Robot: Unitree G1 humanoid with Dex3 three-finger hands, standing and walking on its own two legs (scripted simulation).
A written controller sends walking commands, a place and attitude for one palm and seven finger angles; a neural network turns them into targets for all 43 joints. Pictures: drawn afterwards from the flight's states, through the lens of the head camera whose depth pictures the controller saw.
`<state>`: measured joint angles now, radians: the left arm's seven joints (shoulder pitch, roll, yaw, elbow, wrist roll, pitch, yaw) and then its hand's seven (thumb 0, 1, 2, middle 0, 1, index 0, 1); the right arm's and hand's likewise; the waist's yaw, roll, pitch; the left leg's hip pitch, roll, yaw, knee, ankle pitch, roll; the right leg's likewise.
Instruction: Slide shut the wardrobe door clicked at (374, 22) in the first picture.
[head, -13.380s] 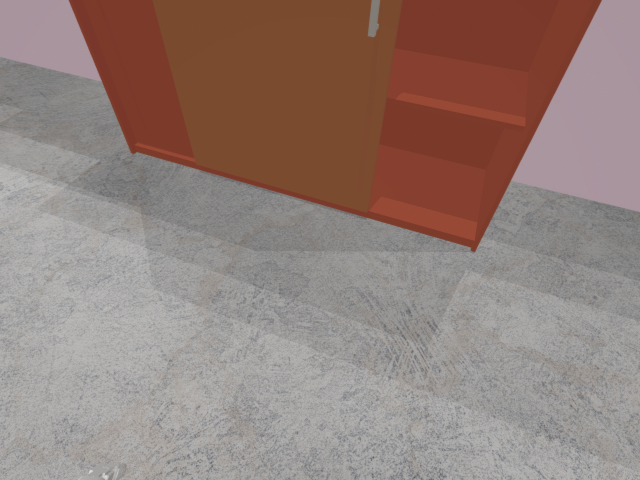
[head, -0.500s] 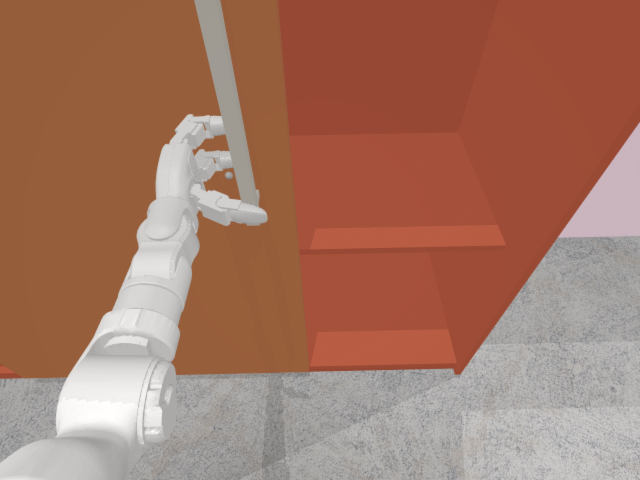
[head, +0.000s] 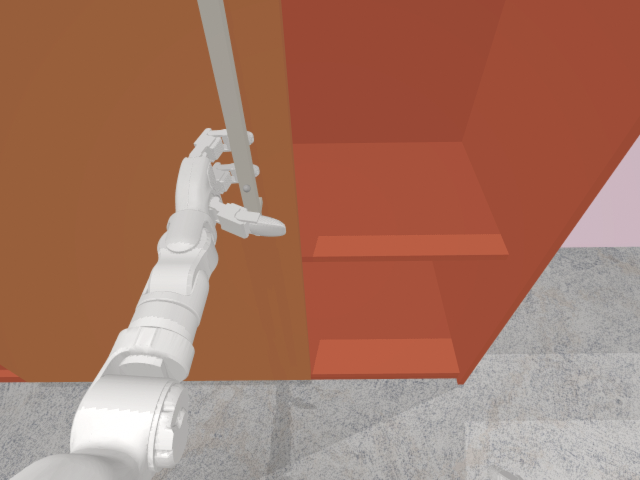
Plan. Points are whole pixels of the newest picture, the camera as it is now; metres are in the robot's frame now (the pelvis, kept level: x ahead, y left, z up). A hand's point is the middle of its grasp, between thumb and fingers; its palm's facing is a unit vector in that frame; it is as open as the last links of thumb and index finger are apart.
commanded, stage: slide the fingers in behind the handle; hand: left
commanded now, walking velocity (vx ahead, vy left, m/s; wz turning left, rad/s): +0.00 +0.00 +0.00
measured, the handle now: (240, 127) +0.49 +0.10 +0.20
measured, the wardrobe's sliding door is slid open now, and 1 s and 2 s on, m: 0.47 0.47 0.47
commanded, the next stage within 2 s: grip the handle and tug to test in 0.94 s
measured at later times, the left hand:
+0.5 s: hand (263, 184) +0.44 +0.07 +0.15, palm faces -0.01 -1.00 +0.01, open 14.0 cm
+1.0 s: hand (260, 187) +0.44 +0.07 +0.15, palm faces -0.01 -1.00 +0.01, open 14.0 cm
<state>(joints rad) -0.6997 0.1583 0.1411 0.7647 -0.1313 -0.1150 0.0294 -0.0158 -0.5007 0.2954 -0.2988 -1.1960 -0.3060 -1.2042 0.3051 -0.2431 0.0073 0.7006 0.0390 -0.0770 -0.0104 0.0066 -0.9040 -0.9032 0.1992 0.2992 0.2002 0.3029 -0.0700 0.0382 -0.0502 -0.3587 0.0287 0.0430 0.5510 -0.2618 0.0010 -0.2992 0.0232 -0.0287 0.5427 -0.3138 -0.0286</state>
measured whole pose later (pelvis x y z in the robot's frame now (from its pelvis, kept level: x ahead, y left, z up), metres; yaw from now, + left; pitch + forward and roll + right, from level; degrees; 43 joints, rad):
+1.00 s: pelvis +0.00 +0.00 +0.00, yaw +0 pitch +4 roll +0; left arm -0.72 0.12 0.10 0.76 -0.13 -0.11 0.07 -0.02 -0.50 0.30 -0.30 -1.20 -0.30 -1.20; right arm 0.29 -0.24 0.01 0.70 0.04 -0.08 -0.01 0.01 -0.90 -0.90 0.20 0.30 0.20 0.30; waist -0.07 0.04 -0.04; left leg -0.35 0.03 0.04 0.54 -0.25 0.00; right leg -0.29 0.02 -0.03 0.54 -0.31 -0.03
